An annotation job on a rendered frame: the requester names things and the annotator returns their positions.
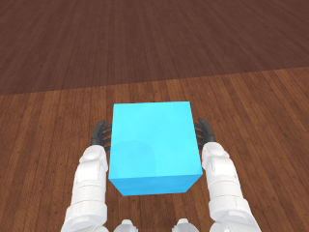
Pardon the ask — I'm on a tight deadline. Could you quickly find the right robot shin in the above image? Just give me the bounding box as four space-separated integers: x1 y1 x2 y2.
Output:
176 218 188 226

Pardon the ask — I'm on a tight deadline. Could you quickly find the right robot thigh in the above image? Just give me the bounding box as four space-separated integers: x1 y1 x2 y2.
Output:
172 222 199 232

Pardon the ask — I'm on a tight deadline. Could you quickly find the robot left forearm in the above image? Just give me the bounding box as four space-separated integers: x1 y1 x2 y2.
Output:
61 145 108 232

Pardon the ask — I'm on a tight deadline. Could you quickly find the carton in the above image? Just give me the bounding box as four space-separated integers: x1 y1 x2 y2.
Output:
108 101 203 196

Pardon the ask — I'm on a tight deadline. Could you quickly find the right robot upper arm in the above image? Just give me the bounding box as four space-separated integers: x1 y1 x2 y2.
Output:
210 219 261 232

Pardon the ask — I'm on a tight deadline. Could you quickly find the robot right forearm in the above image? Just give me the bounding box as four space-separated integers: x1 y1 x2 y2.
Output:
202 142 262 232

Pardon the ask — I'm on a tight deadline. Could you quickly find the left robot hand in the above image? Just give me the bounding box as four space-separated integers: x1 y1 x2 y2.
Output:
90 120 113 153

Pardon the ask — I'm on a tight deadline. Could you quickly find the right robot hand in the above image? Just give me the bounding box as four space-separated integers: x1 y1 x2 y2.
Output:
193 118 216 152

